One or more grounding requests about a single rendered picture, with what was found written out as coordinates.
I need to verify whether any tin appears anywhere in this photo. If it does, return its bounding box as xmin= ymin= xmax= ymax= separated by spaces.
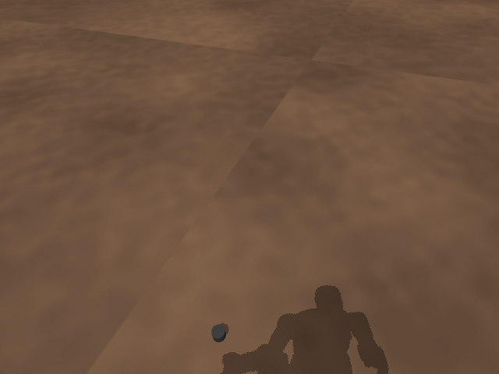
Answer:
xmin=211 ymin=324 xmax=226 ymax=342

